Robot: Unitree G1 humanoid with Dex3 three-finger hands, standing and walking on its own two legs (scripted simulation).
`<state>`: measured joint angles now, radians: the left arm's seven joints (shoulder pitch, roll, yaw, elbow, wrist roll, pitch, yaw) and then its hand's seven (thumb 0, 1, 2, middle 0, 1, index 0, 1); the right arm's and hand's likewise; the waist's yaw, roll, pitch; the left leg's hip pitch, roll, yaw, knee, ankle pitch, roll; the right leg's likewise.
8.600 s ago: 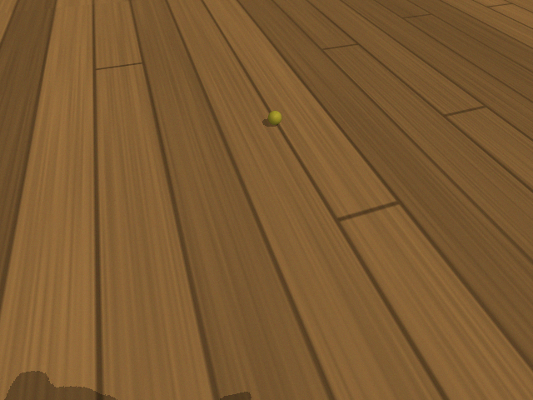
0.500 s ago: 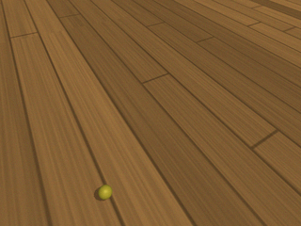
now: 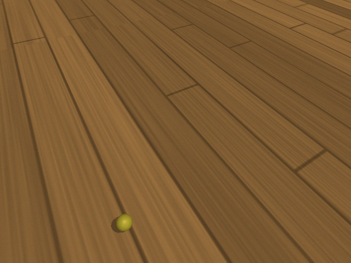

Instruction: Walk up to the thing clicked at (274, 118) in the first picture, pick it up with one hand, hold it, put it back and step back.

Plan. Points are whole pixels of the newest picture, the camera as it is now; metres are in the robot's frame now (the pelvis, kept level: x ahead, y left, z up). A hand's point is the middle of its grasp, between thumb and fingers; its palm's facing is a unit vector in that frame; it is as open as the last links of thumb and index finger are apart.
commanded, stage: stand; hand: left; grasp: from above
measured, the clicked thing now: (124, 222) +0.43 +0.25 -0.74
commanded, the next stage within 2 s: rise first in 0.46 s
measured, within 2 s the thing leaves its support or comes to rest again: neither
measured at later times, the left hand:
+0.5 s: hand out of the picture +0.07 +0.25 -0.16, palm faces -0.03 -0.94 -0.35, open 7.4 cm
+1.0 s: hand out of the picture +0.15 +0.26 -0.19, palm faces -0.07 -0.92 -0.39, open 12.4 cm
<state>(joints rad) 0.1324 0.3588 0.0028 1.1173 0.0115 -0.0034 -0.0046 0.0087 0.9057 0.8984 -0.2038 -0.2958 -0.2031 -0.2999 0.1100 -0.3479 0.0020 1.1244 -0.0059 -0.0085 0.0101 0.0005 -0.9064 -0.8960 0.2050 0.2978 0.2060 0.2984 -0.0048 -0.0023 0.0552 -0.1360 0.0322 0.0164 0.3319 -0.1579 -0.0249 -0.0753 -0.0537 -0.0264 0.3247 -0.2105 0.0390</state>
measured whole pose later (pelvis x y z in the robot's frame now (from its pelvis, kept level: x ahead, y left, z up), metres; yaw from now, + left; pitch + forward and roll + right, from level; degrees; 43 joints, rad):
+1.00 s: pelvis -0.01 +0.00 -0.04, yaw -1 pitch +10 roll -1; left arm 0.02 0.33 0.17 0.91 0.16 0.10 -0.01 0.01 -0.16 1.01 -0.05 -1.01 -0.06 -1.00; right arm 0.26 -0.24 -0.03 0.68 0.02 -0.06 0.00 0.00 -0.88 -0.89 0.21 0.30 0.21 0.30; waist -0.04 0.00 -0.04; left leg -0.60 0.06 0.01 0.77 -0.34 -0.03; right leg -0.54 -0.04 -0.01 0.76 -0.39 0.03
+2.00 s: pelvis -0.07 +0.00 -0.28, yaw -3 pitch +33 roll -3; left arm -0.26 0.52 0.17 0.77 0.70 -0.12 0.09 0.00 -0.52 1.00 -0.07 -1.08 -0.08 -1.08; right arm 0.07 -0.28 -0.06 0.67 -0.01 -0.18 0.04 0.00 -0.88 -0.89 0.20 0.30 0.21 0.30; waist -0.03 0.00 -0.17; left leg -1.79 0.07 -0.08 1.84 -0.64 -0.04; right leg -1.70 -0.01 -0.01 1.84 -0.72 0.04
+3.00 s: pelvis -0.10 +0.01 -0.44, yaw -10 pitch +32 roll -9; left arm -0.85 0.86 0.19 1.33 1.27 -0.33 0.32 0.00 -0.51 0.98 -0.07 -1.05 -0.09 -1.04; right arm 0.08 -0.25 0.04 0.76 -0.15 0.00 0.12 0.00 -0.91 -0.90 0.21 0.30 0.21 0.30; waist -0.16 -0.04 -0.04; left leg -2.30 0.05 -0.20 2.36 -0.64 -0.03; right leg -2.16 0.04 -0.04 2.31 -0.72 0.06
